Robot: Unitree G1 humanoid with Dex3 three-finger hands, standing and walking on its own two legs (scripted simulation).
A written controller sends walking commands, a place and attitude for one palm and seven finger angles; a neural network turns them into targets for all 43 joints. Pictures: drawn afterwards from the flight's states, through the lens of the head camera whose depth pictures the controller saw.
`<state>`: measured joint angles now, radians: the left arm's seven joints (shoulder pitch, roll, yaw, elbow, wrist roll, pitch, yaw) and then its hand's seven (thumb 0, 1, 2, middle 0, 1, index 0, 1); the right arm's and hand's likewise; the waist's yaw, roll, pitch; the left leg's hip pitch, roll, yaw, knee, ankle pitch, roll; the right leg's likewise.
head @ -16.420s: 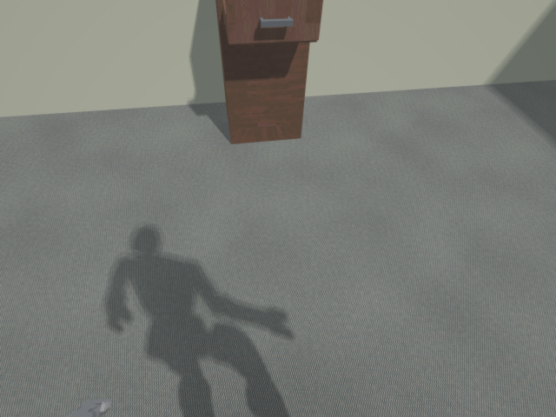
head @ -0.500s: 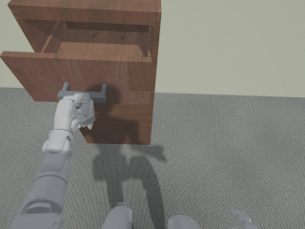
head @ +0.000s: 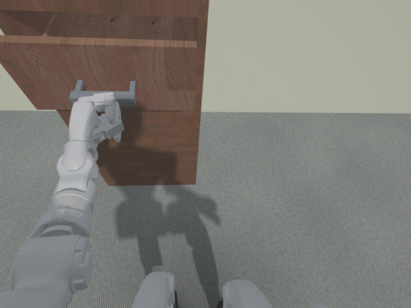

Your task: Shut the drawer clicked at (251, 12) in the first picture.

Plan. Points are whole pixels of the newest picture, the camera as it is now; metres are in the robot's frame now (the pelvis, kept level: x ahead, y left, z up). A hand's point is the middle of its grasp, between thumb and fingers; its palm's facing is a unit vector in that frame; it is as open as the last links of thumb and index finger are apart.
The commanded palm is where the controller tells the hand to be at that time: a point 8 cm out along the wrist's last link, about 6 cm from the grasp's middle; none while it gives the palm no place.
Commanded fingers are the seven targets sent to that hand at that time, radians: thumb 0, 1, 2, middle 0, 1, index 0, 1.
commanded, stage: push the drawer shut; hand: left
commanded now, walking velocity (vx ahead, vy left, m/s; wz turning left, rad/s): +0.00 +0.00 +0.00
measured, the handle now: (105, 91) +0.53 +0.20 +0.07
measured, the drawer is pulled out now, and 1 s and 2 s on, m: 0.09 0.00 0.00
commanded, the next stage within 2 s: pull the fist back off the drawer in 1.16 s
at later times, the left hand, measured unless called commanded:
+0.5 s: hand (122, 102) +0.51 +0.16 +0.06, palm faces +0.03 -1.00 -0.03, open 3.0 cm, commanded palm +0.51 +0.20 +0.07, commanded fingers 0.00 0.90 0.90 -1.40 -1.60 -1.40 -1.60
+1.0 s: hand (121, 85) +0.55 +0.17 +0.06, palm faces +0.02 -1.00 -0.04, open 3.1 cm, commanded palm +0.57 +0.20 +0.07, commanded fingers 0.00 0.90 0.90 -1.40 -1.60 -1.40 -1.60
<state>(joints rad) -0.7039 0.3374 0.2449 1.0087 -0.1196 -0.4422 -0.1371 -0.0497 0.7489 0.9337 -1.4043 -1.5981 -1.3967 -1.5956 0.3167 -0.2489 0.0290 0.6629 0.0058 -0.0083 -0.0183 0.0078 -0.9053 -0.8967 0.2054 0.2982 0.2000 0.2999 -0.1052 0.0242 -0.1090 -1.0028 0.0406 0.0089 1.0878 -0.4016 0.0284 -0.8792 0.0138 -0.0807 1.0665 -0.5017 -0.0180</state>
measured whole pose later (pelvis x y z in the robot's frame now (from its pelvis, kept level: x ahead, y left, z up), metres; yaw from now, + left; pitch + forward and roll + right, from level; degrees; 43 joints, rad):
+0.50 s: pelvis +0.00 -0.01 -0.01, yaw -1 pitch +21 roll -4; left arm -0.87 0.44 0.33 1.17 -0.07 -0.44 -0.14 -0.01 0.75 0.94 -1.40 -1.60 -1.40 -1.60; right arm 0.36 -0.26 0.03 0.66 -0.01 0.04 0.00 0.01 -0.91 -0.90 0.21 0.30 0.20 0.30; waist -0.16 0.03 -0.12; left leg -1.07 0.06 -0.01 1.12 -0.42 0.02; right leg -0.95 0.04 -0.09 1.09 -0.51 -0.03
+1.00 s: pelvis +0.00 +0.00 -0.02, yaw -2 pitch +25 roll -5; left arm -1.08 0.58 0.37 1.30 -0.01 -0.38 -0.16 0.01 0.66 0.94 -1.40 -1.60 -1.40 -1.60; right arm 0.41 -0.26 0.06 0.67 -0.03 0.03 0.00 0.00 -0.91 -0.90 0.21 0.30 0.20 0.30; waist -0.22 0.04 -0.12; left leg -1.20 0.07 -0.03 1.18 -0.42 0.02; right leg -1.05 0.05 -0.11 1.12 -0.51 -0.03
